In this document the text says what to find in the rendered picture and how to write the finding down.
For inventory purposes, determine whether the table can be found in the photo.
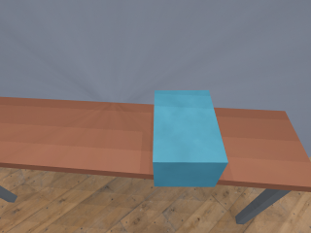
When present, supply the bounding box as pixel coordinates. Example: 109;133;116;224
0;96;311;224

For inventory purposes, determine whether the carton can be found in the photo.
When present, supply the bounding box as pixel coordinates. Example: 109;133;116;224
153;90;228;187

